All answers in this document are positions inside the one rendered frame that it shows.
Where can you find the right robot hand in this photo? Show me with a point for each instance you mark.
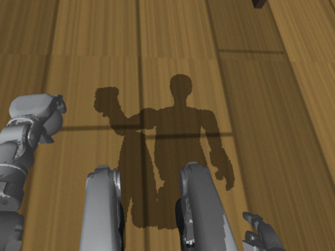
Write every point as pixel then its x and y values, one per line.
pixel 266 237

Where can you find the left robot hand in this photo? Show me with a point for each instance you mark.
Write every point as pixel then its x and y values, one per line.
pixel 40 107

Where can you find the left robot arm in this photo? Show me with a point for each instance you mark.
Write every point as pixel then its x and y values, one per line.
pixel 18 141

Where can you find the ball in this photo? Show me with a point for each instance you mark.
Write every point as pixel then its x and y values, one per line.
pixel 54 123

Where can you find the right robot foot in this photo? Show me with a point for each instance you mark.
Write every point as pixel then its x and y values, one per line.
pixel 180 224

